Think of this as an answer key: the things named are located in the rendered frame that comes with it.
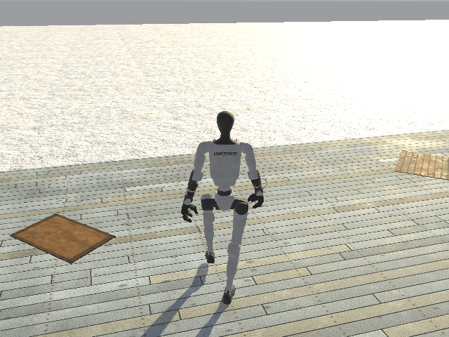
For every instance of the right robot hand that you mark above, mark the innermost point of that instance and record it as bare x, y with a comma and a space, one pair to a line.
254, 197

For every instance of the robot right forearm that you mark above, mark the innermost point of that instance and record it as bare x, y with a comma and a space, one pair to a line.
257, 185

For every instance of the robot left forearm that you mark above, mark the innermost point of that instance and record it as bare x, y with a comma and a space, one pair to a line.
191, 189

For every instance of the humanoid robot torso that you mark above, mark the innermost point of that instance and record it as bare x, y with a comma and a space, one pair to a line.
225, 163

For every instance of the left robot upper arm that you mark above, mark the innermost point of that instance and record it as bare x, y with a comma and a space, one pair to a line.
199, 160

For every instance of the left robot hand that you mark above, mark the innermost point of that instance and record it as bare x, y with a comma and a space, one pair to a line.
185, 212

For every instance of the left robot thigh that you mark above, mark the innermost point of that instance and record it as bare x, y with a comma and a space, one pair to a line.
207, 204

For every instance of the right robot upper arm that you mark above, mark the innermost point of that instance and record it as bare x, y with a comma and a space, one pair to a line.
247, 149

